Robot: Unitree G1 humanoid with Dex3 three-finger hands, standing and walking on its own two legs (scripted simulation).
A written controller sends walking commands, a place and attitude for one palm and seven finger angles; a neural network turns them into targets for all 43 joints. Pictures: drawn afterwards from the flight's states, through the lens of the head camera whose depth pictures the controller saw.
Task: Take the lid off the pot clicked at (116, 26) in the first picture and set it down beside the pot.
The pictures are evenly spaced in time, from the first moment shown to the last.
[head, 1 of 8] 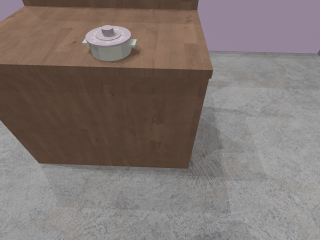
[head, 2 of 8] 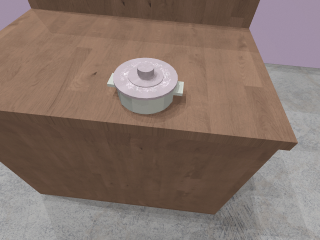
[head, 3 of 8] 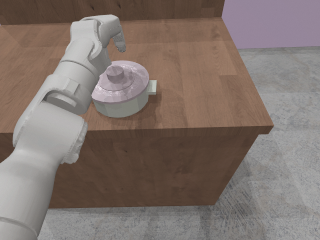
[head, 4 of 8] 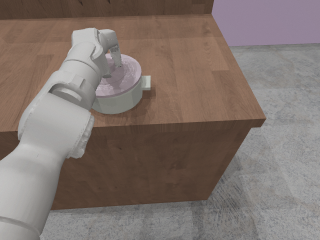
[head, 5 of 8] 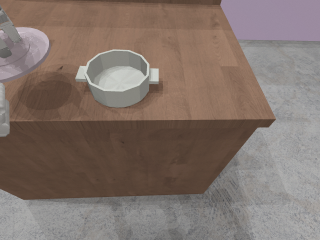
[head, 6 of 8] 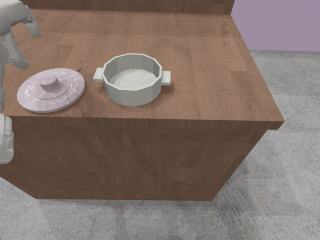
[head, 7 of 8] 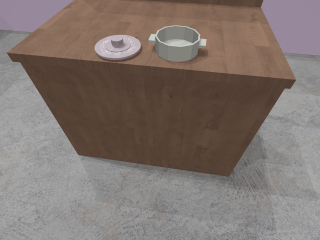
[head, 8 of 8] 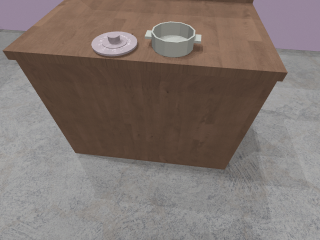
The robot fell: no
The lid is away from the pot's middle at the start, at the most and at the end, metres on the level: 0.00 0.25 0.23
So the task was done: yes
